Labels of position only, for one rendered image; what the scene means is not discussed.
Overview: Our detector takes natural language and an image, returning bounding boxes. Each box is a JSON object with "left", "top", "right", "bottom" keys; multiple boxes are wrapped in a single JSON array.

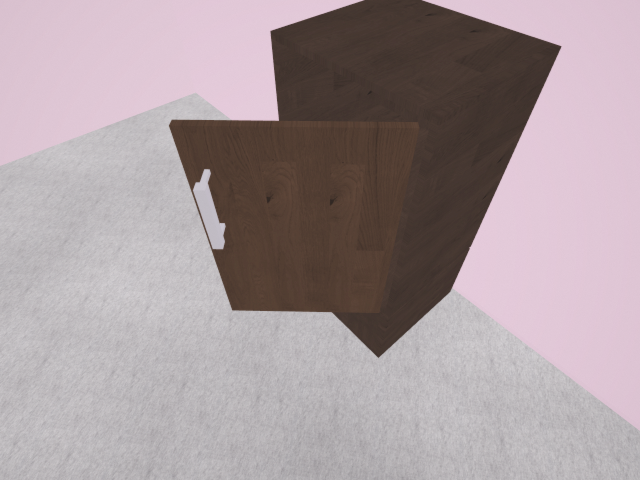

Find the handle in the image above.
[{"left": 193, "top": 169, "right": 226, "bottom": 249}]

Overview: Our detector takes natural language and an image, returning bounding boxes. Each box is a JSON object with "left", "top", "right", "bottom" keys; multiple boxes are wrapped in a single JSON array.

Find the cupboard door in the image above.
[{"left": 169, "top": 120, "right": 420, "bottom": 313}]

